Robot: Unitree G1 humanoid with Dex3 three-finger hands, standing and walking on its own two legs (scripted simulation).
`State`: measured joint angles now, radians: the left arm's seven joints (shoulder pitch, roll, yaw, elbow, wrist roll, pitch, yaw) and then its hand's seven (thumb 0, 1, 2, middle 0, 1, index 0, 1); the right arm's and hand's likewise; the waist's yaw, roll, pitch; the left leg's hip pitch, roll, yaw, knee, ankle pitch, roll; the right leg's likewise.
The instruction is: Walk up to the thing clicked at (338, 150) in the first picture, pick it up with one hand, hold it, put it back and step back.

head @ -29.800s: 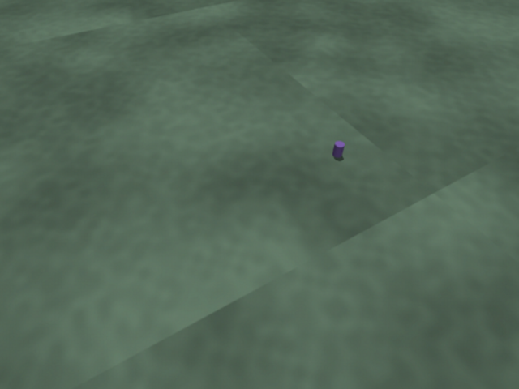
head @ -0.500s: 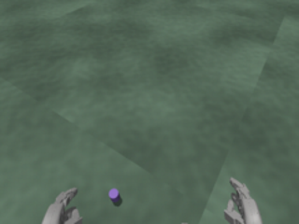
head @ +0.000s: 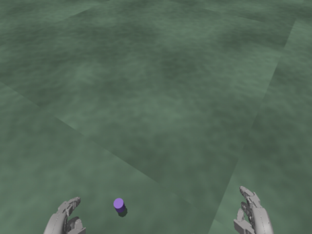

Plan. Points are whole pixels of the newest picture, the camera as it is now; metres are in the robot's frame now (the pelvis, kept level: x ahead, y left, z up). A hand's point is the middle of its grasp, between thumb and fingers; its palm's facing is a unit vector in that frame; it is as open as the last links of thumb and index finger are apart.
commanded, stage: stand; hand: left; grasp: from above
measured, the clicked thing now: (119, 205) +0.41 +0.20 -0.67
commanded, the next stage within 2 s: none
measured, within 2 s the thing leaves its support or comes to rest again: neither
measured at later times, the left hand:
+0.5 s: hand out of the picture +0.06 +0.24 -0.11, palm faces +0.05 -0.94 -0.33, open 7.4 cm
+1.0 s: hand out of the picture +0.03 +0.24 -0.10, palm faces +0.05 -0.94 -0.34, open 7.4 cm
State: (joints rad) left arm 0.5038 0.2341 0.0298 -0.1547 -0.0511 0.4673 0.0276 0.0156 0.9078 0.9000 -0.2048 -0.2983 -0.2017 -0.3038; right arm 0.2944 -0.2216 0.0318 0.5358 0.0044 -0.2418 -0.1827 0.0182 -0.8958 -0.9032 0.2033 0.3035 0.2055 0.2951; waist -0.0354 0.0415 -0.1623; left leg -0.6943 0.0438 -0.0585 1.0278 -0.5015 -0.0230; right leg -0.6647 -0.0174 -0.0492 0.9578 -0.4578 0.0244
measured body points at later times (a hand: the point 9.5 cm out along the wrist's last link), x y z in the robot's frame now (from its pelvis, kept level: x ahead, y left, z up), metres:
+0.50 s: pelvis +0.00 +0.00 +0.04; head +0.01 +0.01 +0.49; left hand +0.06 +0.29 -0.09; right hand +0.08 -0.28 -0.08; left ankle +0.01 +0.13 -0.68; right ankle +0.01 -0.14 -0.68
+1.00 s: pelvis -0.01 +0.00 +0.07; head -0.01 -0.01 +0.52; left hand +0.03 +0.29 -0.07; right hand +0.07 -0.28 -0.08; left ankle +0.01 +0.13 -0.68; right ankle +0.01 -0.14 -0.68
